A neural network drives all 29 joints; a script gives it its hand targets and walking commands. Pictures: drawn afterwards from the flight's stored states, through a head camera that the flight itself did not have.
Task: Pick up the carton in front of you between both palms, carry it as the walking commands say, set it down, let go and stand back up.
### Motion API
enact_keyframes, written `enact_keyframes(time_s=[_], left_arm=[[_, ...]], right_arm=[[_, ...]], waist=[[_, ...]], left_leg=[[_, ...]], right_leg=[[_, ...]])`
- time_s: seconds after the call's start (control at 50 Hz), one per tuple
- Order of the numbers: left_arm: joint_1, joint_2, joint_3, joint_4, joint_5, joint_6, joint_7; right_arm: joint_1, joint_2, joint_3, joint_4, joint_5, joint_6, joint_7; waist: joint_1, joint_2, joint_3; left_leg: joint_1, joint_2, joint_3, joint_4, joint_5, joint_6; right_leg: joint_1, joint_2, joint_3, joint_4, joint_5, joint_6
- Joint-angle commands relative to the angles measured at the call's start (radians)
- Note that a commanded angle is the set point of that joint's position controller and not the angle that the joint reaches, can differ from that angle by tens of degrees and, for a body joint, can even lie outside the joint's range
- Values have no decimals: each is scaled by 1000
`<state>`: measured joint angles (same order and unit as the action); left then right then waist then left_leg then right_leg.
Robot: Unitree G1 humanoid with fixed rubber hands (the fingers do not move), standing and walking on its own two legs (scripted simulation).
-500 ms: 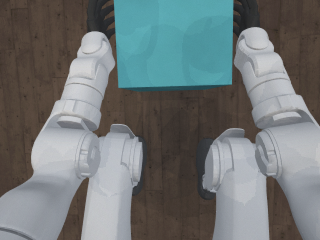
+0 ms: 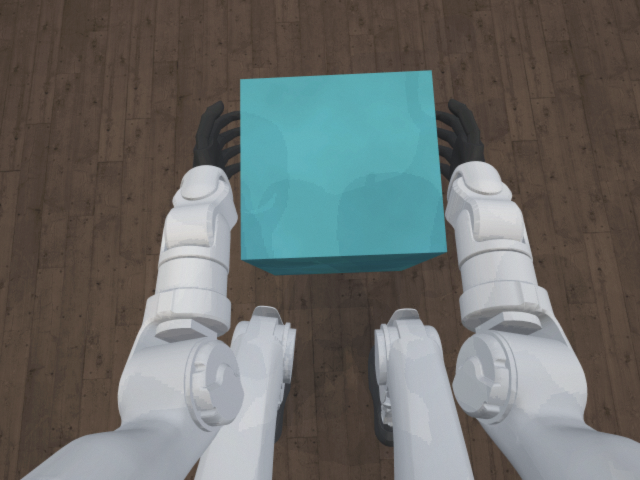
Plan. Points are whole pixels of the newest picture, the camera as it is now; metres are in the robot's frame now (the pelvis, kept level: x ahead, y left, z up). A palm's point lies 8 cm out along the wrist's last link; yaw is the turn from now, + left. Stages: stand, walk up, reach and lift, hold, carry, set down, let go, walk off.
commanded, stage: reach and lift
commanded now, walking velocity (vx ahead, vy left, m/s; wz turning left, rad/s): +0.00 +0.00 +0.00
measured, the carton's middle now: (337, 194) +0.47 +0.00 -0.13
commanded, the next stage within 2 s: none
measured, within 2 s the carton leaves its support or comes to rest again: neither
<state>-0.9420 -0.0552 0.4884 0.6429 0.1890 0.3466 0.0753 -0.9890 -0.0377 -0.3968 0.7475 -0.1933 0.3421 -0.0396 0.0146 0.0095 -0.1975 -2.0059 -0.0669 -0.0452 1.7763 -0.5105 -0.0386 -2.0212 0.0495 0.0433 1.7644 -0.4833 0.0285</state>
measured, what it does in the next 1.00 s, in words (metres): rises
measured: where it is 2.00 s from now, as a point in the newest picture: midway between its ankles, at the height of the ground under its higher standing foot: (328, 411)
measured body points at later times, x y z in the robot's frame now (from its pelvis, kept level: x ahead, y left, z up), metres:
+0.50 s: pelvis +0.05 +0.00 +0.14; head +0.19 -0.01 +0.57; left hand +0.44 +0.15 +0.10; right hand +0.45 -0.15 +0.09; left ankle +0.11 +0.12 -0.46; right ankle +0.11 -0.12 -0.46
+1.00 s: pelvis +0.09 +0.00 +0.26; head +0.10 +0.00 +0.71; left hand +0.41 +0.15 +0.25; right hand +0.41 -0.15 +0.25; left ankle +0.11 +0.12 -0.46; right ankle +0.11 -0.12 -0.46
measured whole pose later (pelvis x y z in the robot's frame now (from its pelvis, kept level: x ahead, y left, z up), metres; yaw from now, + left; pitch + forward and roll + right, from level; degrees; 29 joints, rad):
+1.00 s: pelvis +0.09 +0.00 +0.26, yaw +0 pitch +8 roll +0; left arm -0.31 -0.16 0.30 0.47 0.20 0.44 0.04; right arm -0.30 0.13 -0.27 0.48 -0.20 0.45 -0.04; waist 0.00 0.01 -0.13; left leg -0.52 -0.03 -0.07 0.72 -0.33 -0.01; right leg -0.53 0.02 0.06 0.71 -0.31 0.01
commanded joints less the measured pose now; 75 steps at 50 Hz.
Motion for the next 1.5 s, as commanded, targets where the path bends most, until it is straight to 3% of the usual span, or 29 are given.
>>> enact_keyframes(time_s=[0.0,0.12,0.5,0.74,0.94,1.06,1.24,1.34,1.48], left_arm=[[-635,-1097,-649,-26,-189,-1,-248],[-534,-1110,-725,-64,-217,11,-249],[-186,-1127,-696,0,-147,-18,-264],[19,-1133,-742,-50,-130,6,-273],[154,-1137,-809,-149,-149,109,-289],[194,-1122,-814,-223,-152,192,-304],[94,-1090,-675,-140,-82,239,-326],[2,-1122,-703,-180,-102,225,-337],[24,-1100,-705,-189,-99,233,-334]], right_arm=[[-615,1115,559,-105,194,-11,250],[-507,1152,633,-148,224,4,243],[-162,1194,623,-139,153,-26,225],[23,1198,689,-213,153,-2,235],[160,1194,733,-307,168,102,250],[196,1167,730,-379,170,190,261],[86,1131,596,-309,107,239,290],[-2,1178,636,-348,129,228,305],[31,1170,637,-345,123,236,300]], waist=[[-15,-17,-1063],[-8,-24,-1009],[-10,-22,-662],[-10,-18,-483],[-13,-9,-292],[-21,-5,-149],[-17,5,49],[-14,-8,-52],[-17,-12,-73]], left_leg=[[623,-114,100,-237,206,2],[718,-115,88,-325,209,2],[1065,-97,9,-690,246,27],[1406,-65,-39,-955,379,41],[1680,-37,-61,-1175,503,40],[1804,-25,-63,-1304,499,38],[1789,-6,-39,-1381,225,50],[1822,-7,-35,-1372,249,50],[1856,-16,-27,-1384,294,47]], right_leg=[[694,124,-105,-217,199,-19],[817,126,-85,-305,210,-12],[1192,99,-1,-683,245,-24],[1506,75,36,-938,375,-32],[1763,51,48,-1153,491,-33],[1883,38,44,-1287,476,-35],[1865,27,20,-1353,221,-48],[1905,28,18,-1343,240,-43],[1939,31,25,-1362,284,-36]])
